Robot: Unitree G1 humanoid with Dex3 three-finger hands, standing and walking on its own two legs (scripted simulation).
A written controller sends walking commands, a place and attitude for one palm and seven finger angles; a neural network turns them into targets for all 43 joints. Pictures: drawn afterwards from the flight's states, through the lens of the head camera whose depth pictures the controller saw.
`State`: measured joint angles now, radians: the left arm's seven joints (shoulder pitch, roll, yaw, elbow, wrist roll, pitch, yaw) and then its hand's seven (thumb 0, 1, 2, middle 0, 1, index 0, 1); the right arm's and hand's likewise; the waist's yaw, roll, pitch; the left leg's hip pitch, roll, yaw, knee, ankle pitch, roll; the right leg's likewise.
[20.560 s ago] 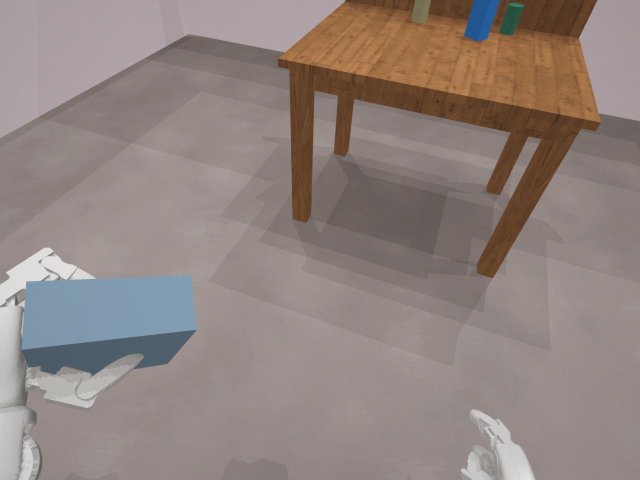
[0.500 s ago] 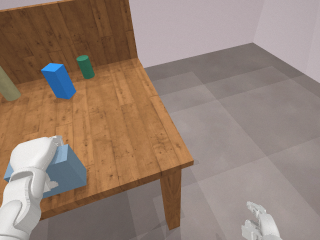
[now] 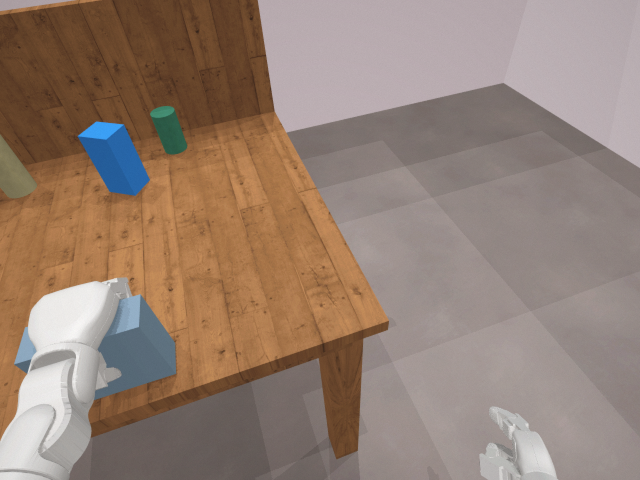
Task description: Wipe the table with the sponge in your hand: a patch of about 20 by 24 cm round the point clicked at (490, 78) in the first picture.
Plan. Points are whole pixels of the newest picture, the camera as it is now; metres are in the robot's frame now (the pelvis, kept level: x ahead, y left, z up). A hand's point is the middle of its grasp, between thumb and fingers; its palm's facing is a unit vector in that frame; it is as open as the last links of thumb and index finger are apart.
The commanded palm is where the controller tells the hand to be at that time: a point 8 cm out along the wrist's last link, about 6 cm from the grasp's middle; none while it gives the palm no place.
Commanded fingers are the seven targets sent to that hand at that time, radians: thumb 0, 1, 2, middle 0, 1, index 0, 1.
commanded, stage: lower the sponge onto the table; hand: left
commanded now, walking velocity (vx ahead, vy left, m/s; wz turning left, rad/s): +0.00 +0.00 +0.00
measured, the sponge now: (113, 359) +0.24 +0.32 +0.01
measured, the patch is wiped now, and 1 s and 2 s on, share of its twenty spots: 0.00 0.25 0.50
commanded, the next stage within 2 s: wipe forward along the first lane in 0.24 s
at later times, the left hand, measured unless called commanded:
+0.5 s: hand (103, 334) +0.26 +0.32 +0.05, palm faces -0.06 -0.04 -1.00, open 9.3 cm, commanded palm +0.24 +0.32 +0.09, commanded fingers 0.00 0.10 1.30 -1.20 -1.60 -1.20 -1.60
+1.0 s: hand (105, 305) +0.30 +0.35 +0.05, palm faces -0.12 +0.01 -0.99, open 9.4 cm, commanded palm +0.30 +0.35 +0.07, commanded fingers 0.00 0.10 1.30 -1.20 -1.60 -1.20 -1.60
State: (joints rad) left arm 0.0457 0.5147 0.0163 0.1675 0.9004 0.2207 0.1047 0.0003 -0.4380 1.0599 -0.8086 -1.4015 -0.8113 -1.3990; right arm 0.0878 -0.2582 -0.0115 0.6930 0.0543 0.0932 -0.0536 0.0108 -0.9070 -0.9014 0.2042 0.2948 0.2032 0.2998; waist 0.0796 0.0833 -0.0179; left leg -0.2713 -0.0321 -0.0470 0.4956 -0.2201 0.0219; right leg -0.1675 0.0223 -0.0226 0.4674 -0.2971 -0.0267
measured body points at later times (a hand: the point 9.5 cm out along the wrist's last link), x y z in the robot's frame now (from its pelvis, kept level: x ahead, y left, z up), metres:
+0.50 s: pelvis +0.00 +0.00 +0.00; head +0.00 -0.04 +0.45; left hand +0.26 +0.32 +0.10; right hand +0.20 -0.24 -0.11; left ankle +0.03 +0.11 -0.74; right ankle -0.03 -0.11 -0.74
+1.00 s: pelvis -0.02 -0.02 -0.01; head +0.01 -0.04 +0.44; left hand +0.30 +0.34 +0.10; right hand +0.12 -0.28 -0.14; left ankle +0.03 +0.11 -0.74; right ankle -0.03 -0.11 -0.74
